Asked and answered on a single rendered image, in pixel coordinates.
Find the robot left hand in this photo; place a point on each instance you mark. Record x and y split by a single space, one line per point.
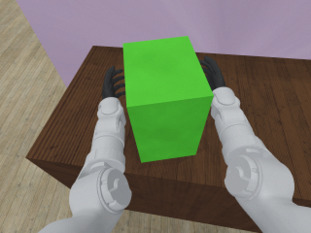
108 88

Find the robot right hand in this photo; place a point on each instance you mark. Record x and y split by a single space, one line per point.
214 75

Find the left robot upper arm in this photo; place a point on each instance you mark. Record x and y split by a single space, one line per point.
96 201

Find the carton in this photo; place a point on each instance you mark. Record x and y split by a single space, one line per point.
168 97

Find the right robot upper arm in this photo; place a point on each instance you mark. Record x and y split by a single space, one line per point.
264 188

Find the right robot forearm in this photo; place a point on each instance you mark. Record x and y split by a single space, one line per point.
234 130

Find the pedestal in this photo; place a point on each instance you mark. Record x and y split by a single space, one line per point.
274 95

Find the left robot forearm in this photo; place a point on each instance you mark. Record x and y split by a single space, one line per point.
108 139

